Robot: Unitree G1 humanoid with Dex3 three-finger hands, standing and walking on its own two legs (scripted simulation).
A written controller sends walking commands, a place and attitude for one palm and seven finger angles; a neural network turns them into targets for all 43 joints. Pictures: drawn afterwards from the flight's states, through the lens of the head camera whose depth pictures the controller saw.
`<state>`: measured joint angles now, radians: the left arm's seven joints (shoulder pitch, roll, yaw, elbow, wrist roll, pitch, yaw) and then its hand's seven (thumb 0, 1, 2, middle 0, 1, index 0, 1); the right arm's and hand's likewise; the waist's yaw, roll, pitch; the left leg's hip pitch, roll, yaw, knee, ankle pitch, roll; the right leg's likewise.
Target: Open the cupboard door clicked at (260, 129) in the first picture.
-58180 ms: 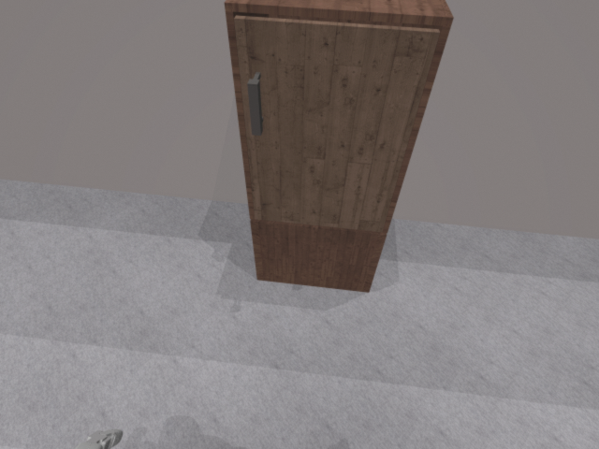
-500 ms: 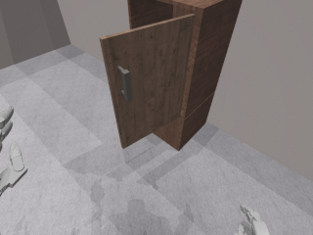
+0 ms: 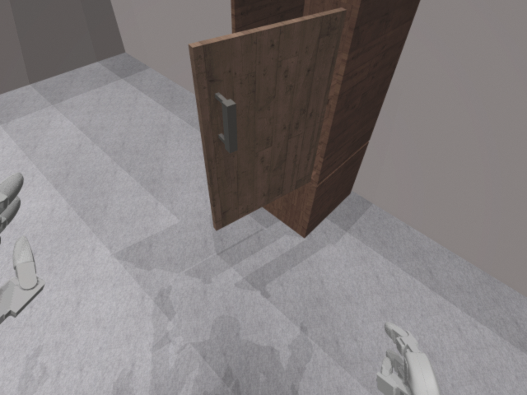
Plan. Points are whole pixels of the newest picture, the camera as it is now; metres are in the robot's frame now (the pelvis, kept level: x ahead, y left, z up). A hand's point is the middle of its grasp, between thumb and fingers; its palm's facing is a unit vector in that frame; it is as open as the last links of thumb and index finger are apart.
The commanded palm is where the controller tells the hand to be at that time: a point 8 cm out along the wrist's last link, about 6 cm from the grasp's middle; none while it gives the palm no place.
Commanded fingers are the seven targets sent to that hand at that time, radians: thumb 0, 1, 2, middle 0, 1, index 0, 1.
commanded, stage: stop stepping back and stand still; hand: left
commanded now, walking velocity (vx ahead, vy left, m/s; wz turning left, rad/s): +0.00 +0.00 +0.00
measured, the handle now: (225, 122) +0.66 +0.12 +0.04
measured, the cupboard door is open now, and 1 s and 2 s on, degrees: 78 78 78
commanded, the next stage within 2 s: let the arm hang, fingers relaxed in 0.34 s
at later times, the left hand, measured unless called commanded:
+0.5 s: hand (36, 306) +0.20 +0.28 +0.10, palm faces +0.30 -0.80 -0.52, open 7.4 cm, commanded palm none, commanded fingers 0.00 0.90 0.90 -0.20 -0.30 -0.20 -0.30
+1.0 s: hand out of the picture -0.07 +0.18 -0.17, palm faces +0.09 -0.97 -0.21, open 7.2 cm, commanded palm none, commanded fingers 0.00 0.90 0.90 -0.20 -0.30 -0.20 -0.30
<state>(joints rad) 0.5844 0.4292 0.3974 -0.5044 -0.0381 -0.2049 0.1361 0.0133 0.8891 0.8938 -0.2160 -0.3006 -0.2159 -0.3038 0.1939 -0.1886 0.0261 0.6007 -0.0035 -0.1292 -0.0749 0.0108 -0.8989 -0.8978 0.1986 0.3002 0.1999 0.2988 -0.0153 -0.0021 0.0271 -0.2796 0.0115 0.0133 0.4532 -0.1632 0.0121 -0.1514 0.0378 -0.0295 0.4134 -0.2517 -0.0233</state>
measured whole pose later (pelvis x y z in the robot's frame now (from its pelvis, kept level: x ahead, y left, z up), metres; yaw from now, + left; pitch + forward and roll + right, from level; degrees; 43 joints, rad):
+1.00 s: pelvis -0.01 +0.00 +0.00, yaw +3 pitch -2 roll -1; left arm 0.36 0.19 0.01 1.13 0.01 0.03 0.01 0.01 0.93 0.89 -0.20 -0.30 -0.20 -0.30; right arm 0.27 -0.19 0.00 1.08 -0.01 0.04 -0.02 0.01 -0.90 -0.90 0.19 0.30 0.20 0.30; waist 0.01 0.02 0.08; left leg -0.29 -0.02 -0.04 0.47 -0.15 0.02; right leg -0.15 0.01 -0.08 0.45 -0.27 -0.03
